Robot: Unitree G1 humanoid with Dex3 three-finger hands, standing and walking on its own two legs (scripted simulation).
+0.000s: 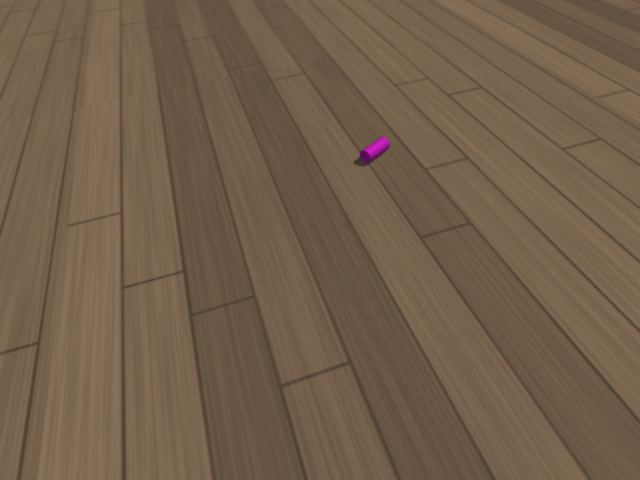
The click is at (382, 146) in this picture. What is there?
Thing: lying can
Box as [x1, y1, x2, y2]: [360, 137, 389, 162]
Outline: 387,139 381,137 360,152 362,160 367,162 389,146
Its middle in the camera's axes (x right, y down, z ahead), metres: +0.30 -0.48 +2.04
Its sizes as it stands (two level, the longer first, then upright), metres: 0.158 0.069 0.069
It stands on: the floor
